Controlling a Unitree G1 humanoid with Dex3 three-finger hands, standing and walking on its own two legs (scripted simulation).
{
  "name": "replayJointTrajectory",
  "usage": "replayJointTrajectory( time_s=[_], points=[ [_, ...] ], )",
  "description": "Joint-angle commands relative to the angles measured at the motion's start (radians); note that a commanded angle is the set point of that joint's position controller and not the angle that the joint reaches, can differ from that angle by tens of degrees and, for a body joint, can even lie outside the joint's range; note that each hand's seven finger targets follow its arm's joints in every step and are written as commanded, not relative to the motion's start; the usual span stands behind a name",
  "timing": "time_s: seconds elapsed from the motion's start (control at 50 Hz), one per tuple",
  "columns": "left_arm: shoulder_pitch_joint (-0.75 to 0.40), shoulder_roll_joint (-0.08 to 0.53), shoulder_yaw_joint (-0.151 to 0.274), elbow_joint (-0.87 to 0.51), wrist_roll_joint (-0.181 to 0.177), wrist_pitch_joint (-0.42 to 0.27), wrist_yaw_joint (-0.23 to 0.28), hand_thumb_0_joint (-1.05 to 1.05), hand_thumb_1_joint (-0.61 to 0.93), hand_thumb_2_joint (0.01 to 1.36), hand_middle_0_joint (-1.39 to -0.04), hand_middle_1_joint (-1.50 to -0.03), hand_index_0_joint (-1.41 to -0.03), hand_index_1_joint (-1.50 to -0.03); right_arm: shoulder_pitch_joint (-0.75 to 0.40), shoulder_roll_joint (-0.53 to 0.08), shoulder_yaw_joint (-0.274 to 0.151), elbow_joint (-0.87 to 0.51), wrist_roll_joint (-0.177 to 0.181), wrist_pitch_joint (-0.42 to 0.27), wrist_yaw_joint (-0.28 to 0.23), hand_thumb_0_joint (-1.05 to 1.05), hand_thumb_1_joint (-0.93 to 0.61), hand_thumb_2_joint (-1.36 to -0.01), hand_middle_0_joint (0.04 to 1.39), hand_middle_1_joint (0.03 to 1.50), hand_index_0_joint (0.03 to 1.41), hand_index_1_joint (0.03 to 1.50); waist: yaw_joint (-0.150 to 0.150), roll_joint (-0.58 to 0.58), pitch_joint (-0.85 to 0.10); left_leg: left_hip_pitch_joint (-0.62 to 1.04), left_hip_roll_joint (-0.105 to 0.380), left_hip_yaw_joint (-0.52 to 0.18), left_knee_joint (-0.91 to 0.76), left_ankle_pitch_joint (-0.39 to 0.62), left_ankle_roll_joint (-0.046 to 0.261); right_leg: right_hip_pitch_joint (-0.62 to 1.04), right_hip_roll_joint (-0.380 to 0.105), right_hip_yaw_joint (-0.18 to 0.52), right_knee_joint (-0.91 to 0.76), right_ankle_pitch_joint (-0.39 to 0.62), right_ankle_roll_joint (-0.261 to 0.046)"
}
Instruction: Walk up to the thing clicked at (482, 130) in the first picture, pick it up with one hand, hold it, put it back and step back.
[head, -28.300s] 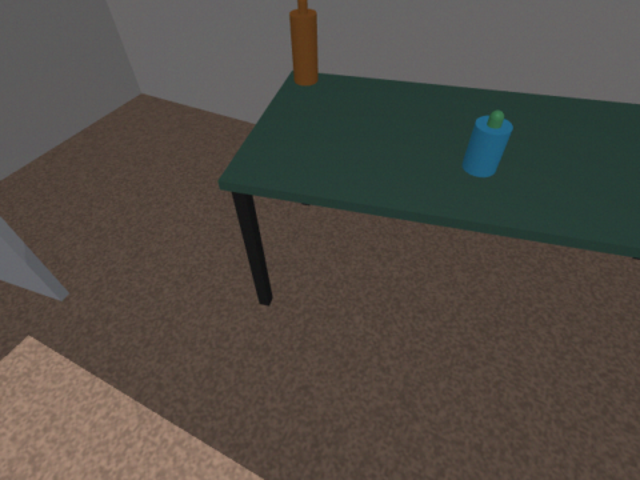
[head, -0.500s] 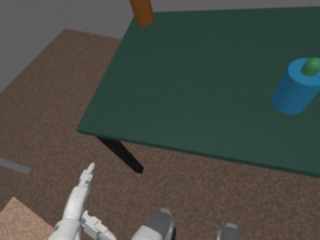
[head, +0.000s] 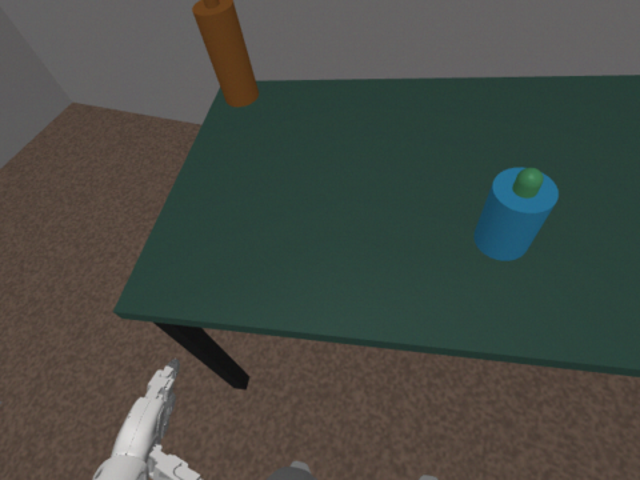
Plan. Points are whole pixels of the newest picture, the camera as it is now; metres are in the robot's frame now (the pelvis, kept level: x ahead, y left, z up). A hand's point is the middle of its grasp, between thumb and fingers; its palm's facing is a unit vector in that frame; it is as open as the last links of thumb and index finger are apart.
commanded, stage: sink last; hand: right
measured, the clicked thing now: (515, 209) +0.53 -0.20 -0.03
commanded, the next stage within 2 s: home in 0.84 s
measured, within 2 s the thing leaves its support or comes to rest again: neither
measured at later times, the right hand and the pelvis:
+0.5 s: hand out of the picture +0.20 -0.27 +0.07, palm faces +0.39 +0.83 -0.39, open 17.3 cm; pelvis +0.00 +0.02 +0.02, yaw -2 degrees
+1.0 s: hand out of the picture +0.13 -0.26 +0.03, palm faces +0.40 +0.84 -0.37, open 17.4 cm; pelvis -0.03 +0.03 +0.01, yaw -3 degrees
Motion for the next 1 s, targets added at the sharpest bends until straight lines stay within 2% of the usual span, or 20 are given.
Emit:
replayJointTrajectory(
  time_s=[0.0, 0.02, 0.04, 0.08, 0.1, 0.16, 0.18, 0.26, 0.3, 0.34, 0.4, 0.46, 0.56, 0.66, 0.7, 0.78, 0.84, 0.9, 0.92, 0.98],
  points=[
    [0.182, 0.148, 0.098, -0.076, -0.020, -0.030, 0.006, 0.000, -0.559, 0.081, -0.057, -0.050, -0.049, -0.059, 0.104, -0.142, 0.029, -0.449, 0.063, 0.008, 0.004, 0.000, 0.503, -0.058, 0.062, 0.053, 0.055, 0.053, -0.059, -0.257, -0.329, 0.141, -0.039, 0.082, -0.063, 0.368, 0.059, 0.504, 0.007, -0.020, -0.139, 0.725, 0.032],
    [0.146, 0.142, 0.093, -0.109, -0.023, -0.030, 0.005, 0.000, -0.558, 0.082, -0.058, -0.052, -0.050, -0.061, 0.121, -0.037, 0.091, -0.538, 0.085, 0.025, 0.011, 0.000, 0.488, -0.060, 0.063, 0.052, 0.056, 0.052, -0.042, -0.195, -0.301, 0.135, -0.042, 0.085, -0.072, 0.339, 0.061, 0.496, 0.001, -0.018, -0.154, 0.673, 0.027],
    [0.099, 0.139, 0.095, -0.099, -0.026, -0.035, 0.009, 0.000, -0.559, 0.083, -0.059, -0.053, -0.050, -0.062, 0.041, 0.062, 0.180, -0.616, 0.101, 0.040, 0.016, 0.000, 0.479, -0.062, 0.063, 0.052, 0.056, 0.052, -0.038, -0.217, -0.270, 0.129, -0.036, 0.080, -0.074, 0.307, 0.066, 0.482, 0.002, -0.019, -0.169, 0.615, 0.028],
    [0.106, 0.117, 0.069, -0.056, -0.036, -0.029, 0.017, 0.000, -0.577, 0.092, -0.059, -0.050, -0.045, -0.065, 0.233, -0.019, 0.105, -0.827, 0.113, 0.060, -0.003, 0.000, 0.482, -0.062, 0.062, 0.052, 0.056, 0.052, -0.108, -0.210, -0.223, 0.165, -0.027, 0.088, -0.090, 0.262, 0.070, 0.439, 0.010, -0.028, -0.199, 0.529, 0.020],
    [0.097, 0.130, 0.086, -0.076, -0.040, -0.031, 0.023, 0.000, -0.580, 0.092, -0.058, -0.048, -0.043, -0.064, 0.215, -0.035, 0.100, -0.925, 0.116, 0.064, -0.010, 0.000, 0.485, -0.061, 0.062, 0.052, 0.056, 0.052, -0.104, -0.208, -0.256, 0.199, -0.020, 0.082, -0.094, 0.273, 0.069, 0.457, 0.013, -0.036, -0.203, 0.511, 0.019],
    [0.051, 0.162, 0.124, -0.124, -0.047, -0.041, 0.057, 0.000, -0.567, 0.088, -0.057, -0.054, -0.046, -0.066, 0.370, -0.020, 0.081, -1.207, 0.140, 0.063, -0.041, 0.000, 0.503, -0.060, 0.059, 0.054, 0.055, 0.054, -0.124, -0.204, -0.257, 0.265, -0.014, 0.083, -0.100, 0.267, 0.069, 0.494, 0.014, -0.035, -0.223, 0.485, 0.025],
    [0.041, 0.165, 0.134, -0.108, -0.046, -0.041, 0.070, 0.000, -0.566, 0.087, -0.059, -0.056, -0.048, -0.067, 0.381, 0.012, 0.092, -1.202, 0.144, 0.067, -0.055, 0.000, 0.480, -0.063, 0.061, 0.053, 0.056, 0.053, -0.121, -0.179, -0.230, 0.280, -0.013, 0.082, -0.103, 0.261, 0.069, 0.490, 0.014, -0.034, -0.232, 0.461, 0.026],
    [0.033, 0.164, 0.182, -0.096, -0.035, -0.058, 0.129, 0.000, -0.572, 0.083, -0.057, -0.045, -0.043, -0.059, 0.721, 0.083, 0.050, -1.367, 0.156, 0.052, -0.100, 0.000, 0.500, -0.062, 0.057, 0.055, 0.054, 0.055, -0.160, -0.121, -0.185, 0.355, -0.005, 0.080, -0.103, 0.288, 0.060, 0.475, 0.021, -0.030, -0.235, 0.499, 0.023],
    [0.046, 0.141, 0.184, -0.056, -0.030, -0.064, 0.144, 0.000, -0.555, 0.074, -0.056, -0.040, -0.044, -0.052, 0.812, 0.176, 0.093, -1.370, 0.162, 0.051, -0.100, 0.000, 0.500, -0.062, 0.056, 0.056, 0.054, 0.056, -0.150, -0.089, -0.113, 0.353, 0.003, 0.071, -0.114, 0.297, 0.054, 0.447, 0.029, -0.041, -0.234, 0.448, 0.014],
    [0.030, 0.151, 0.212, -0.076, -0.028, -0.076, 0.153, 0.000, -0.557, 0.073, -0.056, -0.039, -0.044, -0.052, 0.893, 0.217, 0.093, -1.396, 0.165, 0.046, -0.096, 0.000, 0.496, -0.063, 0.055, 0.056, 0.055, 0.056, -0.161, -0.055, -0.078, 0.356, 0.009, 0.067, -0.125, 0.286, 0.048, 0.432, 0.032, -0.051, -0.245, 0.388, 0.005],
    [0.042, 0.084, 0.159, -0.060, -0.026, -0.090, 0.147, 0.000, -0.543, 0.069, -0.056, -0.042, -0.047, -0.051, 1.023, 0.323, 0.169, -1.428, 0.167, 0.033, -0.075, 0.000, 0.510, -0.059, 0.053, 0.056, 0.054, 0.056, -0.167, -0.020, -0.002, 0.340, 0.019, 0.055, -0.141, 0.261, 0.037, 0.392, 0.044, -0.071, -0.247, 0.327, -0.004],
    [0.082, 0.059, 0.142, -0.074, -0.030, -0.099, 0.134, 0.000, -0.540, 0.065, -0.056, -0.049, -0.050, -0.055, 1.158, 0.344, 0.159, -1.464, 0.170, 0.021, -0.056, 0.000, 0.527, -0.050, 0.052, 0.055, 0.053, 0.055, -0.174, 0.029, 0.034, 0.322, 0.019, 0.058, -0.142, 0.243, 0.031, 0.360, 0.049, -0.078, -0.248, 0.305, -0.008],
    [0.089, 0.042, 0.117, -0.078, -0.023, -0.112, 0.130, 0.000, -0.539, 0.066, -0.057, -0.056, -0.052, -0.061, 1.177, 0.324, 0.133, -1.538, 0.170, 0.013, -0.044, 0.000, 0.506, -0.058, 0.053, 0.057, 0.054, 0.057, -0.178, 0.013, 0.040, 0.298, 0.043, 0.024, -0.168, 0.161, 0.022, 0.327, 0.072, -0.097, -0.232, 0.206, -0.013],
    [0.044, 0.162, 0.249, -0.126, -0.013, -0.156, 0.178, 0.000, -0.533, 0.065, -0.055, -0.054, -0.050, -0.059, 1.075, 0.300, 0.107, -1.529, 0.164, 0.008, -0.066, 0.000, 0.507, -0.062, 0.051, 0.059, 0.054, 0.059, -0.131, 0.028, 0.065, 0.215, 0.054, 0.000, -0.198, -0.063, 0.032, 0.344, 0.067, -0.076, -0.234, 0.044, -0.014],
    [0.064, 0.158, 0.248, -0.126, -0.008, -0.173, 0.187, 0.000, -0.532, 0.060, -0.054, -0.051, -0.050, -0.055, 1.079, 0.321, 0.115, -1.488, 0.159, 0.007, -0.072, 0.000, 0.521, -0.061, 0.050, 0.060, 0.054, 0.060, -0.134, 0.046, 0.071, 0.208, 0.059, -0.008, -0.216, -0.099, 0.035, 0.347, 0.073, -0.071, -0.221, 0.039, -0.014],
    [0.096, 0.053, 0.146, -0.146, -0.010, -0.192, 0.173, 0.000, -0.527, 0.062, -0.053, -0.051, -0.050, -0.054, 1.165, 0.360, 0.131, -1.369, 0.152, -0.005, -0.067, 0.000, 0.540, -0.062, 0.046, 0.063, 0.053, 0.063, -0.172, 0.096, 0.105, 0.213, 0.062, -0.003, -0.220, -0.151, 0.038, 0.297, 0.075, -0.069, -0.216, 0.029, -0.011],
    [0.115, -0.013, 0.057, -0.096, -0.007, -0.195, 0.162, 0.000, -0.534, 0.067, -0.053, -0.051, -0.048, -0.056, 1.129, 0.324, 0.111, -1.383, 0.147, -0.036, -0.065, 0.000, 0.545, -0.062, 0.045, 0.063, 0.052, 0.063, -0.204, 0.027, 0.112, 0.225, 0.066, -0.011, -0.210, -0.145, 0.038, 0.273, 0.078, -0.083, -0.228, 0.029, -0.003],
    [0.080, 0.054, 0.113, -0.121, -0.003, -0.215, 0.171, 0.000, -0.540, 0.081, -0.053, -0.053, -0.045, -0.062, 1.114, 0.299, 0.101, -1.442, 0.149, -0.047, -0.074, 0.000, 0.525, -0.066, 0.046, 0.062, 0.053, 0.062, -0.196, -0.055, 0.068, 0.245, 0.054, 0.007, -0.179, -0.080, 0.041, 0.296, 0.073, -0.083, -0.249, 0.044, 0.001],
    [0.060, 0.080, 0.140, -0.134, -0.004, -0.222, 0.173, 0.000, -0.528, 0.083, -0.053, -0.054, -0.045, -0.062, 1.138, 0.342, 0.133, -1.413, 0.152, -0.044, -0.072, 0.000, 0.513, -0.067, 0.047, 0.062, 0.053, 0.062, -0.183, -0.044, 0.068, 0.242, 0.045, 0.021, -0.169, -0.067, 0.041, 0.293, 0.069, -0.079, -0.256, 0.036, -0.001],
    [0.047, 0.057, 0.111, -0.092, -0.003, -0.240, 0.168, 0.000, -0.288, 0.323, -0.126, -0.175, -0.125, -0.176, 1.162, 0.355, 0.140, -1.429, 0.151, -0.049, -0.079, 0.000, 0.565, -0.049, 0.052, 0.052, 0.052, 0.052, -0.202, -0.104, 0.067, 0.259, 0.028, 0.052, -0.134, -0.048, 0.049, 0.285, 0.056, -0.054, -0.286, 0.019, 0.008]
  ],
)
